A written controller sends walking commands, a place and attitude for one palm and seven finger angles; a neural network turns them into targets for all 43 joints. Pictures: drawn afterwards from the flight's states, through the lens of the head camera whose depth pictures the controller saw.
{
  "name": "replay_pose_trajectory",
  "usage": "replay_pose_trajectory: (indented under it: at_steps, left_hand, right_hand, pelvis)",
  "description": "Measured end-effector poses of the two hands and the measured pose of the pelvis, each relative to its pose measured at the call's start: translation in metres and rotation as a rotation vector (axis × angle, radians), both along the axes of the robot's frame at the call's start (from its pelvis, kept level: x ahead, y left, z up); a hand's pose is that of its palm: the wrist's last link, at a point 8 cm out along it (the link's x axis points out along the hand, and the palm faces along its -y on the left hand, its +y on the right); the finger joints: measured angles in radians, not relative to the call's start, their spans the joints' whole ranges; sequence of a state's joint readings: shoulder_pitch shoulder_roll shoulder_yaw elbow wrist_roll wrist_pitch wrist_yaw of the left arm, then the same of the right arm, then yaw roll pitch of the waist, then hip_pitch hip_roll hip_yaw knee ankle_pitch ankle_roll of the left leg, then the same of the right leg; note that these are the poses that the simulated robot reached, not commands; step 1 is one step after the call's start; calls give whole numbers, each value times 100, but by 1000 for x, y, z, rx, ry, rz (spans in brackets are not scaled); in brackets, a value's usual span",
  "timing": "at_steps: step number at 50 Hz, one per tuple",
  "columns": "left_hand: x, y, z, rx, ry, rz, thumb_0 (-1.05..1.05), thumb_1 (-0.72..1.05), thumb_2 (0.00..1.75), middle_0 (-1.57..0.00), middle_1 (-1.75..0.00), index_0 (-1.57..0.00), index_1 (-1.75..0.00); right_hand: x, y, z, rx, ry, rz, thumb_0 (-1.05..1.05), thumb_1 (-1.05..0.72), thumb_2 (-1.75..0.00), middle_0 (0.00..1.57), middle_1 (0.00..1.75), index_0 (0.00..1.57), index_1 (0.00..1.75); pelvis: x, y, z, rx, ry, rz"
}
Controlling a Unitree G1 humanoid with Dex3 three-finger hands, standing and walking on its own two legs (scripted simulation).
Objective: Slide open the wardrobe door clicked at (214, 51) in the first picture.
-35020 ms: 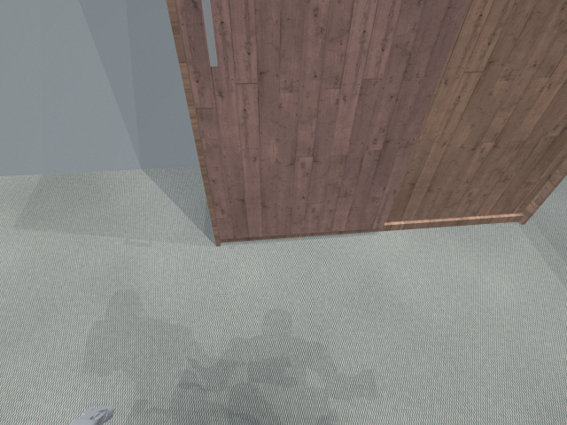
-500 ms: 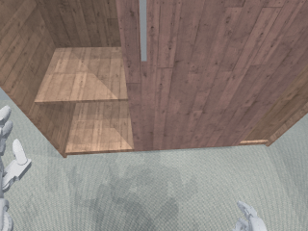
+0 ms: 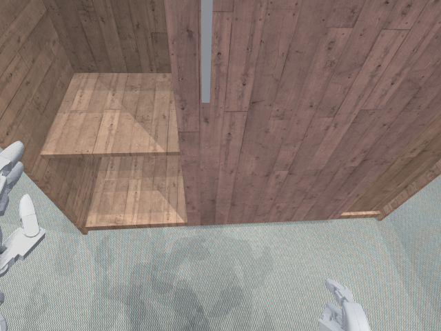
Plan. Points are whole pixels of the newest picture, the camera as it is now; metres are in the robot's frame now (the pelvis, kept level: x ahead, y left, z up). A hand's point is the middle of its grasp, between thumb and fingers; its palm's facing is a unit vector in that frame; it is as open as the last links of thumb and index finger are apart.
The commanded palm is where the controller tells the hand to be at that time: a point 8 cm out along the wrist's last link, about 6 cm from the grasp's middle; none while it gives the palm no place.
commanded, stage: stop stepping back and stand still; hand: left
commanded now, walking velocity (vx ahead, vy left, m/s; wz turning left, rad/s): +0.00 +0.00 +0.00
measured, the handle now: (205, 43) +0.58 +0.09 +0.19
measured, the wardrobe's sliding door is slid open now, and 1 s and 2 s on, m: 0.47 0.47 0.47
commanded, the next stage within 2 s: let the arm hang, fingers relaxed in 0.02 s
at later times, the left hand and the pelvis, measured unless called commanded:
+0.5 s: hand out of the picture +0.05 +0.19 -0.17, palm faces +0.03 -0.99 -0.16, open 7.1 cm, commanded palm none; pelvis +0.00 +0.01 +0.00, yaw +2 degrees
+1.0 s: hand out of the picture +0.01 +0.19 -0.17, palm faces +0.00 -0.97 -0.25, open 7.4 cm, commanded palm none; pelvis -0.04 +0.01 +0.00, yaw -1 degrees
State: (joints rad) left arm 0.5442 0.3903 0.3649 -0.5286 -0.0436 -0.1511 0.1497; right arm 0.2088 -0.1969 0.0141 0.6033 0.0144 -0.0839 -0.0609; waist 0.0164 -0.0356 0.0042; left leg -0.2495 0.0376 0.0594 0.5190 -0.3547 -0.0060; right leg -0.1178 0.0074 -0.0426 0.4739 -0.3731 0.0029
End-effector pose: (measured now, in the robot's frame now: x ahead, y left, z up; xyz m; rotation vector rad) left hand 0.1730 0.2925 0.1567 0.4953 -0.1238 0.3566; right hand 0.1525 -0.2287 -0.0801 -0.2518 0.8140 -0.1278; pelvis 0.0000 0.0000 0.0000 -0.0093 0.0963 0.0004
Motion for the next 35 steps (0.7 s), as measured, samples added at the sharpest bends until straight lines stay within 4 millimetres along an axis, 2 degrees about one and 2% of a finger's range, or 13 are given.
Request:
replay_pose_trajectory:
  at_steps: [6, 7, 8, 9, 11, 14, 16, 18, 21, 23, 28, 31, 35]
  left_hand:
    - [9, 4, 32, 101, -50, -35, 2, 88, 89, -21, -31, -22, -30]
    - [12, 6, 29, 112, -27, -41, 2, 88, 89, -21, -31, -22, -30]
    - [17, 9, 17, 99, 37, -44, 2, 89, 89, -21, -31, -21, -30]
    - [23, 13, -3, 70, 131, -40, 1, 89, 89, -20, -31, -21, -30]
    - [28, 17, -54, -7, 350, -20, 1, 89, 90, -20, -30, -21, -30]
    - [17, 11, -144, -122, 665, 1, 1, 90, 90, -19, -30, -20, -30]
    - [-3, -2, -203, -203, 848, 10, 1, 90, 90, -19, -30, -20, -30]
    - [-34, -21, -247, -301, 1025, 25, 1, 90, 90, -19, -30, -20, -30]
    - [-87, -52, -283, -436, 1235, 40, 2, 91, 89, -20, -30, -20, -30]
    - [-116, -64, -294, -520, 1309, 89, 1, 92, 89, -20, -30, -21, -30]
    - [-155, -47, -309, -529, 1404, 189, -2, 97, 89, -21, -30, -21, -30]
    - [-173, -39, -305, -498, 1479, 225, -1, 96, 89, -20, -30, -21, -30]
    - [-181, -29, -290, -461, 1487, 265, 0, 93, 89, -20, -30, -21, -30]
  right_hand:
    - [1, 2, 11, 35, -35, -35, 1, -90, -90, 20, 30, 20, 30]
    - [1, 2, 11, 48, -40, -27, 1, -90, -90, 20, 30, 20, 30]
    - [1, 0, 8, 58, -31, -9, 1, -90, -90, 20, 30, 20, 30]
    - [1, -2, 4, 61, -15, 6, 1, -90, -90, 20, 30, 20, 30]
    - [0, -10, -7, 58, 13, 12, 1, -90, -90, 21, 30, 20, 30]
    - [-7, -21, -27, 38, 57, -13, 1, -90, -90, 21, 30, 20, 30]
    - [-18, -25, -39, 17, 109, -26, 1, -90, -90, 20, 30, 20, 30]
    - [-37, -25, -42, -3, 192, -30, 1, -91, -90, 20, 30, 20, 30]
    - [-71, -23, -38, -31, 319, -40, 1, -91, -90, 20, 30, 20, 30]
    - [-93, -22, -35, -44, 404, -55, 1, -91, -90, 20, 30, 20, 30]
    - [-133, -15, -44, -49, 576, -85, 1, -91, -90, 20, 30, 20, 30]
    - [-146, -6, -50, -19, 594, -118, 1, -91, -90, 20, 30, 20, 30]
    - [-156, 7, -57, 36, 596, -140, 1, -91, -90, 20, 30, 20, 30]
  pelvis:
    - [-1, -1, 10, 3, -11, -13]
    - [-1, 1, 11, 2, -7, -9]
    - [-1, 3, 12, 1, -5, -3]
    - [-1, 6, 13, 1, -2, 2]
    - [-1, 12, 10, 3, 9, 4]
    - [-1, 17, -3, 18, 32, -6]
    - [-4, 17, -12, 35, 40, -13]
    - [-7, 16, -11, 42, 23, -6]
    - [-7, 16, -2, 34, -5, 14]
    - [-4, 15, 1, 18, -11, 26]
    - [-5, 10, -3, 21, 2, 24]
    - [-10, 12, -1, 15, -9, 21]
    - [-12, 15, 4, 6, -33, 20]
